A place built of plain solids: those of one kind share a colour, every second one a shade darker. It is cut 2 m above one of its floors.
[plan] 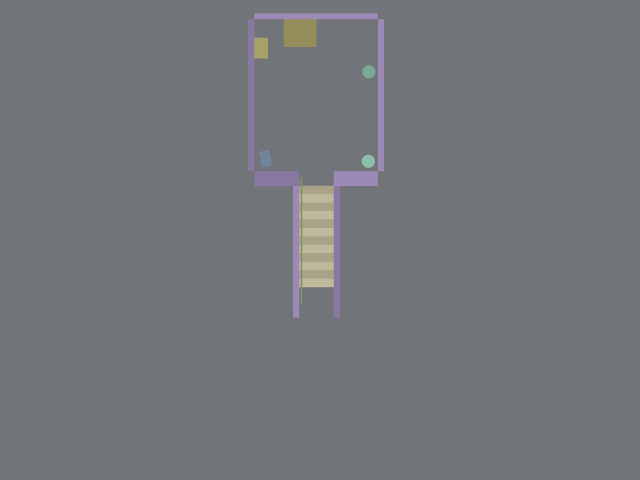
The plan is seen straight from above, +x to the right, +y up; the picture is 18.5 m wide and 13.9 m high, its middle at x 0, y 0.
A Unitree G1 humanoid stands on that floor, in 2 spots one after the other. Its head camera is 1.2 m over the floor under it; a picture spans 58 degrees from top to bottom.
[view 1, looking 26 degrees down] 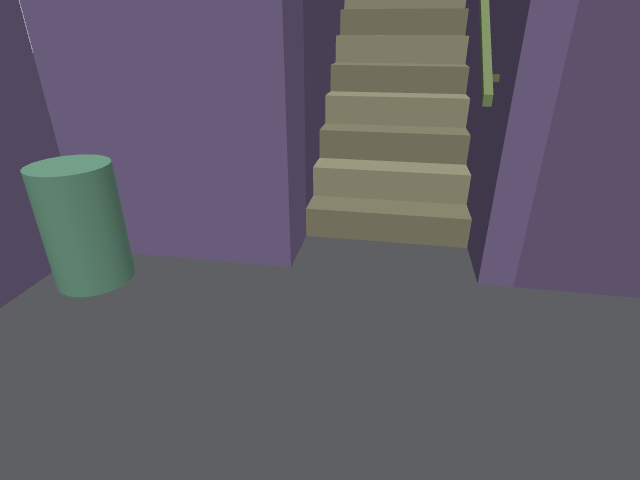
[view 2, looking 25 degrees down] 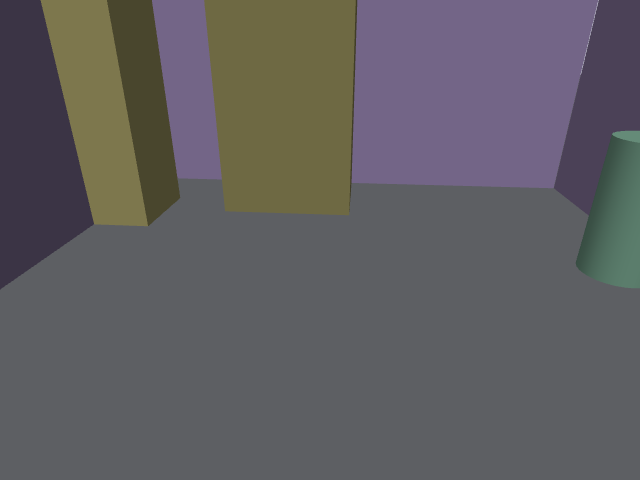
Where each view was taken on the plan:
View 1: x -0.13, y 4.04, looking -80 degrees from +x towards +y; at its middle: ground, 2.74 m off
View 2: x -0.06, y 2.57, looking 95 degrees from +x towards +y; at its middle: ground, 2.84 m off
